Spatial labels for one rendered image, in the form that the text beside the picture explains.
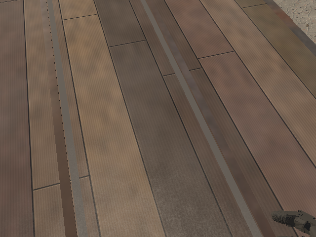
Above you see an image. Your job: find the right robot hand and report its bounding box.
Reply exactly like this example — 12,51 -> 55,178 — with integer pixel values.
271,210 -> 316,237

